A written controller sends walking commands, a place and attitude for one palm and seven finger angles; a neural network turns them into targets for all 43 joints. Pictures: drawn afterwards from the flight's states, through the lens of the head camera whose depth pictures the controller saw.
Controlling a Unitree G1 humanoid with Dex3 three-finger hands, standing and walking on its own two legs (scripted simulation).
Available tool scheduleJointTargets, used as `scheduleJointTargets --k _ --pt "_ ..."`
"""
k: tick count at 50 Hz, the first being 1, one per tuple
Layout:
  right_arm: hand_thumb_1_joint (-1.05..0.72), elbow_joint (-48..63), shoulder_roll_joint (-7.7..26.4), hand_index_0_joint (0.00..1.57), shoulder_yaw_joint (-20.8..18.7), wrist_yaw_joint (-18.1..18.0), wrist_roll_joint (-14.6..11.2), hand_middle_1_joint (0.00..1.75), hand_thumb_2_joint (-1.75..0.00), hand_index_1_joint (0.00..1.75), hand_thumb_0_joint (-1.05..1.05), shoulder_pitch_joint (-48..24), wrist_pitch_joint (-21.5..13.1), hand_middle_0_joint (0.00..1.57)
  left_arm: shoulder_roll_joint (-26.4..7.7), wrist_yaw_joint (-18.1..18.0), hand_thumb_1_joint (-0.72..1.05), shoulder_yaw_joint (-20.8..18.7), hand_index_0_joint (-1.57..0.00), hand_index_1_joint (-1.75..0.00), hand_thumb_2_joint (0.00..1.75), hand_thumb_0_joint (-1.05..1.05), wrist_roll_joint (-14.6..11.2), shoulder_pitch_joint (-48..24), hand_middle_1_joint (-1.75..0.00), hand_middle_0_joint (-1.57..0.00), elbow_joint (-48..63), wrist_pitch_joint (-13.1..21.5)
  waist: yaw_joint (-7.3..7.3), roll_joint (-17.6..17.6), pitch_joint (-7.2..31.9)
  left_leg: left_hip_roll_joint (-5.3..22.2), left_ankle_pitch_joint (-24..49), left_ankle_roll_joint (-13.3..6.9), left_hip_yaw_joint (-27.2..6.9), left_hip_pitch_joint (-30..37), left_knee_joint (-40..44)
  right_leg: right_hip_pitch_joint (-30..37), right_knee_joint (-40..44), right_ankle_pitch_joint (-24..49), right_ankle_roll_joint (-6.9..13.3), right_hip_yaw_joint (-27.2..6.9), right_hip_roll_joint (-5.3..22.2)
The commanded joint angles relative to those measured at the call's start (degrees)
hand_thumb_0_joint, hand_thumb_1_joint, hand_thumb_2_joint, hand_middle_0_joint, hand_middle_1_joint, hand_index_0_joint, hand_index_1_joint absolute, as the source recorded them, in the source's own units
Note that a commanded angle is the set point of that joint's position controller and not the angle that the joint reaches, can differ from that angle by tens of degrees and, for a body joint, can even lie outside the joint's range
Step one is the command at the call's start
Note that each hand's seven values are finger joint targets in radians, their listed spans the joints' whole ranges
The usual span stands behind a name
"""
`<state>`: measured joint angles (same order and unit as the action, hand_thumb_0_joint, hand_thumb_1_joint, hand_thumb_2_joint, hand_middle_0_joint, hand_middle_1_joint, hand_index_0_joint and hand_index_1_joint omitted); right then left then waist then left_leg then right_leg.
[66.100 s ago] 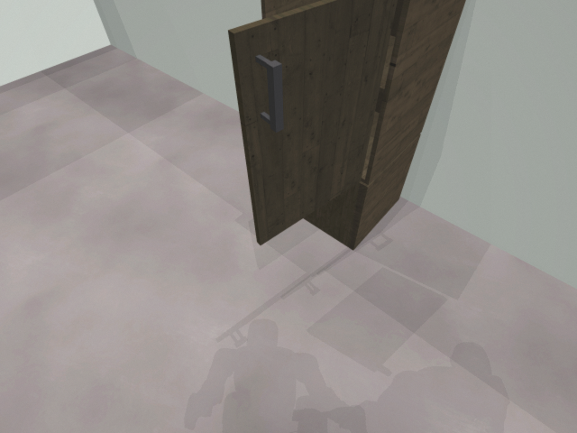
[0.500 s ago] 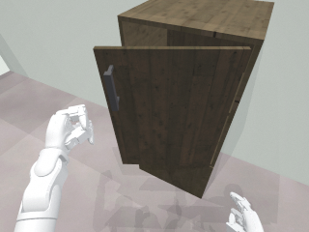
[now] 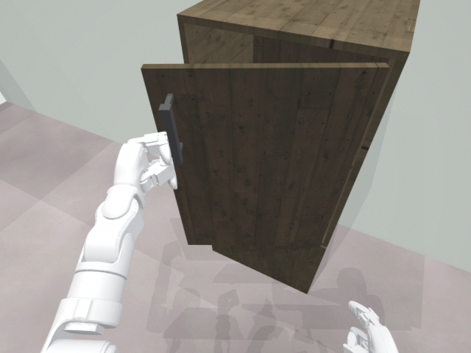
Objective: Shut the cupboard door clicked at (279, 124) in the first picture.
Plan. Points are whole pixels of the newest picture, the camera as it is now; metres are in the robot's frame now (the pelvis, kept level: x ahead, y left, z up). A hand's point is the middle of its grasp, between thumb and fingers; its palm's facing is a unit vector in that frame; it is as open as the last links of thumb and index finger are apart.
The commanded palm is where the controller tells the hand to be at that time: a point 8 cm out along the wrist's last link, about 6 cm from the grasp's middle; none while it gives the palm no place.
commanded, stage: bring the fist close to the handle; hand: left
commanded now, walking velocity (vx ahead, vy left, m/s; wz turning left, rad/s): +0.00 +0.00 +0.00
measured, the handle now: (173, 130) +0.48 +0.15 +0.14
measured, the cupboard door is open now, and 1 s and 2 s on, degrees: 26 21 7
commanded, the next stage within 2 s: push the door shut along its arc in 0.36 s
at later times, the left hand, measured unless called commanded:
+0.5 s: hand (177, 165) +0.37 +0.12 +0.15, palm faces +0.06 -1.00 +0.00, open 3.1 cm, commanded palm +0.35 +0.17 +0.14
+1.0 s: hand (185, 140) +0.44 +0.12 +0.15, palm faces -0.07 -1.00 -0.02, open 3.1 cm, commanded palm +0.43 +0.17 +0.14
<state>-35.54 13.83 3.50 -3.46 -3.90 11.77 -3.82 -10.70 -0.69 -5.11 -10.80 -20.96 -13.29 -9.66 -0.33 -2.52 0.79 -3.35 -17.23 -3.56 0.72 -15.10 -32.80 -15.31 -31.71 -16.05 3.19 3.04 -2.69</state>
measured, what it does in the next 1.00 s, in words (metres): stands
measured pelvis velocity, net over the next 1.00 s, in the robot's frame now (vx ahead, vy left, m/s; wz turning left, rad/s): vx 0.00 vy -0.01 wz -0.01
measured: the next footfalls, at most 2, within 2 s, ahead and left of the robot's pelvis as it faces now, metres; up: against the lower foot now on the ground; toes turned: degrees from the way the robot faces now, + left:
none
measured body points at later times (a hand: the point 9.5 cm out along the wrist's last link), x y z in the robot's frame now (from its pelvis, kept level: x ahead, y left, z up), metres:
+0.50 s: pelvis +0.00 +0.00 +0.00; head -0.01 -0.02 +0.45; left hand +0.36 +0.18 +0.15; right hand +0.15 -0.24 -0.09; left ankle +0.00 +0.08 -0.73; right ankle +0.01 -0.08 -0.73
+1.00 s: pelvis +0.00 -0.01 +0.00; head +0.02 -0.03 +0.45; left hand +0.44 +0.18 +0.15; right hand +0.09 -0.27 -0.12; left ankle +0.00 +0.08 -0.73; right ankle +0.01 -0.08 -0.73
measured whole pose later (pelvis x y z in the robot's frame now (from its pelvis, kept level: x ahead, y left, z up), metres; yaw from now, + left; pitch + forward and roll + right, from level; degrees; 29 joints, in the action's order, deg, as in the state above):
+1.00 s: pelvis +0.00 -0.01 +0.00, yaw -1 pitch +4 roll +0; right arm -37.6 16.0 1.9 -3.0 -4.4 17.9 -1.8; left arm -16.7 8.8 -9.9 -11.2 -40.7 -44.7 4.0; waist 2.7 -2.2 1.3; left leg -2.6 -17.0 -2.9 1.0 -19.8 -33.2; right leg -20.3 -32.2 -15.6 4.0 2.8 -3.4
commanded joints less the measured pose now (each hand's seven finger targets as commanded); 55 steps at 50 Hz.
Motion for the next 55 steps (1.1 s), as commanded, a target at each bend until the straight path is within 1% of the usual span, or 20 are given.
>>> scheduleJointTargets --k 1,4,5,9,13,19,23,27,29,30,33,36,39,40,43,45,46,50,54,55 --pt "-0.90 8.73 6.33 0.20 -2.80 0.08 0.49 0.30 -0.90 0.30 0.00 -5.26 -2.66 0.20 -5.20 -0.88 0.90 -2.08 -1.30 -1.50 0.90 0.00 -0.22 -21.37 -1.50 -1.30 13.15 6.09 -0.41 2.35 17.98 3.24 16.18 2.34 -3.72 8.50 4.32 3.65 3.21 14.46 -0.89 -1.97 2.19" --pt "-0.90 8.35 6.18 0.20 -3.02 0.51 0.69 0.30 -0.90 0.30 0.00 -4.46 -2.39 0.20 -4.68 -2.05 0.90 -2.61 -1.30 -1.50 0.90 0.00 0.25 -21.07 -1.50 -1.30 11.30 7.01 -0.47 4.83 17.22 3.38 17.25 2.34 -3.15 7.72 4.31 3.93 3.07 16.05 -1.11 -1.92 2.04" --pt "-0.90 8.33 6.65 0.20 -3.17 0.48 0.80 0.30 -0.90 0.30 0.00 -4.20 -1.97 0.20 -8.07 -2.64 0.90 -6.29 -1.30 -1.50 0.90 0.00 0.39 -17.60 -1.50 -1.30 9.05 6.81 -1.79 6.19 16.55 3.38 16.79 2.37 -2.96 6.18 4.69 5.15 3.36 15.92 -1.13 -1.99 2.06" --pt "-0.90 8.94 6.13 0.20 -2.87 0.83 0.55 0.30 -0.90 0.30 0.00 -5.07 -0.79 0.20 -5.46 -3.77 0.90 -3.03 -1.30 -1.50 0.90 0.00 1.80 -21.39 -1.50 -1.30 10.38 6.42 -0.67 4.04 13.28 3.27 14.36 2.15 -2.40 5.41 5.68 4.03 4.15 14.04 -1.09 -2.46 2.24" --pt "-0.90 9.01 6.15 0.20 -2.99 0.54 0.50 0.30 -0.90 0.30 0.00 -5.16 -0.59 0.20 -6.26 -3.53 0.90 -2.67 -1.30 -1.50 0.90 0.00 1.81 -25.10 -1.50 -1.30 12.80 7.32 -0.05 1.24 14.72 3.24 13.30 2.03 -2.43 7.11 5.66 4.07 4.83 12.79 -0.95 -2.93 2.11" --pt "-0.90 8.61 6.20 0.20 -3.07 0.01 0.30 0.30 -0.90 0.30 0.00 -4.90 -1.14 0.20 -5.30 -1.85 0.90 -2.05 -1.30 -1.50 0.90 0.00 0.41 -23.69 -1.50 -1.30 11.64 8.42 0.29 2.64 15.85 3.03 12.94 1.71 -2.39 7.83 5.55 4.85 5.39 13.48 -1.13 -3.06 1.94" --pt "-0.90 8.26 6.36 0.20 -2.92 -0.11 -0.04 0.30 -0.90 0.30 0.00 -4.93 -0.71 0.20 -3.90 -1.47 0.90 -0.99 -1.30 -1.50 0.90 0.00 0.28 -23.76 -1.50 -1.30 6.54 6.77 1.14 4.41 11.12 2.84 8.59 1.52 -2.56 5.72 6.10 2.12 6.77 9.38 -1.52 -2.93 2.09" --pt "-0.90 7.45 7.01 0.20 -2.57 -0.78 0.06 0.30 -0.90 0.30 0.00 -4.70 0.05 0.20 -9.01 -1.06 0.90 -3.49 -1.30 -1.50 0.90 0.00 0.70 -31.83 -1.50 -1.30 2.16 6.39 2.49 6.18 9.13 2.53 4.59 1.06 -2.68 3.85 6.31 0.95 8.28 4.86 -1.91 -4.10 2.59" --pt "-0.90 7.45 6.88 0.20 -2.48 -1.00 0.06 0.30 -0.90 0.30 0.00 -4.80 0.16 0.20 -10.00 -0.42 0.90 -3.37 -1.30 -1.50 0.90 0.00 0.75 -36.94 -1.50 -1.30 1.74 7.71 2.73 4.62 11.03 2.34 4.59 0.97 -2.61 4.12 6.08 1.54 8.03 4.80 -1.76 -4.64 2.69" --pt "-0.90 7.24 7.21 0.20 -2.71 -1.23 0.15 0.30 -0.90 0.30 0.00 -4.44 0.25 0.20 -13.48 -0.49 0.90 -6.16 -1.30 -1.50 0.90 0.00 0.75 -37.70 -1.50 -1.30 0.78 8.60 2.28 4.41 12.52 2.44 5.05 0.91 -2.50 4.33 5.73 2.54 7.91 5.07 -1.82 -5.02 2.76" --pt "-0.90 6.92 6.59 0.20 -2.39 -1.07 0.11 0.30 -0.90 0.30 0.00 -4.04 -0.39 0.20 -10.98 1.19 0.90 -3.66 -1.30 -1.50 0.90 0.00 0.16 -42.25 -1.50 -1.30 -1.60 11.67 2.78 0.50 16.20 2.24 7.62 1.09 -2.50 5.68 5.12 2.98 6.38 8.46 -1.33 -4.74 2.69" --pt "-0.90 6.12 7.41 0.20 -2.58 -0.91 0.12 0.30 -0.90 0.30 0.00 -1.62 -0.36 0.20 -14.94 3.30 0.90 -7.27 -1.30 -1.50 0.90 0.00 -0.32 -40.27 -1.50 -1.30 -9.72 13.06 2.36 3.62 16.95 2.25 9.26 1.03 -2.52 3.29 4.58 4.68 5.57 11.55 -1.43 -4.84 2.71" --pt "-0.90 5.68 8.10 0.20 -2.89 -0.59 -0.22 0.30 -0.90 0.30 0.00 0.09 -0.30 0.20 -14.44 5.93 0.90 -6.79 -1.30 -1.50 0.90 0.00 -0.66 -41.43 -1.50 -1.30 -16.78 12.97 3.34 6.73 15.78 2.00 9.57 0.79 -1.95 0.14 3.86 4.32 5.02 14.26 -1.94 -5.11 3.04" --pt "-0.90 5.51 8.52 0.20 -3.16 -0.48 -0.22 0.30 -0.90 0.30 0.00 0.74 -0.16 0.20 -16.89 6.38 0.90 -8.76 -1.30 -1.50 0.90 0.00 -0.59 -41.27 -1.50 -1.30 -17.98 13.41 2.76 6.54 16.15 2.06 9.74 0.73 -1.99 -0.11 3.67 4.60 4.81 14.35 -1.94 -5.09 2.96" --pt "-0.90 5.83 8.35 0.20 -3.57 0.08 -0.35 0.30 -0.90 0.30 0.00 1.81 -0.62 0.20 -13.99 8.32 0.90 -5.72 -1.30 -1.50 0.90 0.00 -0.65 -45.21 -1.50 -1.30 -17.02 15.36 3.61 3.30 18.80 1.83 12.52 0.58 -1.85 1.86 2.70 3.77 3.62 17.74 -1.61 -4.88 2.85" --pt "-0.90 5.53 8.91 0.20 -3.91 0.26 -0.26 0.30 -0.90 0.30 0.00 3.12 -0.61 0.20 -16.26 8.91 0.90 -7.39 -1.30 -1.50 0.90 0.00 -0.36 -44.64 -1.50 -1.30 -18.55 16.30 3.24 2.64 19.86 1.97 13.90 0.59 -2.09 2.36 2.25 3.51 3.09 18.61 -1.38 -4.57 2.57" --pt "-0.90 5.66 8.75 0.20 -3.96 0.37 -0.26 0.30 -0.90 0.30 0.00 3.41 -0.68 0.20 -14.70 9.43 0.90 -5.99 -1.30 -1.50 0.90 0.00 -0.63 -45.72 -1.50 -1.30 -17.85 16.86 3.72 2.26 20.62 1.96 14.61 0.56 -2.15 2.91 2.21 3.27 2.89 19.22 -1.39 -4.39 2.52" --pt "-0.90 4.64 9.57 0.20 -4.35 0.42 -0.28 0.30 -0.90 0.30 0.00 5.37 -0.86 0.20 -16.17 10.86 0.90 -6.63 -1.30 -1.50 0.90 0.00 -1.04 -49.30 -1.50 -1.30 -22.17 18.11 4.88 5.53 18.37 1.94 12.39 0.24 -2.14 1.24 1.73 1.42 3.22 17.55 -1.77 -4.58 2.28" --pt "-0.90 3.49 9.46 0.20 -4.33 0.42 -0.28 0.30 -0.90 0.30 0.00 6.45 -1.41 0.20 -14.40 11.74 0.90 -4.06 -1.30 -1.50 0.90 0.00 -0.55 -56.33 -1.50 -1.30 -25.55 19.89 6.49 2.81 18.36 1.86 11.04 0.23 -2.51 1.89 1.31 -1.98 3.02 15.24 -1.71 -4.53 2.07" --pt "-0.90 2.87 9.94 0.20 -4.46 0.37 -0.09 0.30 -0.90 0.30 0.00 7.42 -1.38 0.20 -16.56 11.62 0.90 -5.67 -1.30 -1.50 0.90 0.00 -0.34 -57.26 -1.50 -1.30 -27.25 20.22 6.53 3.16 18.51 1.89 11.15 0.17 -2.73 1.77 1.10 -2.21 2.94 14.90 -1.69 -4.48 2.12"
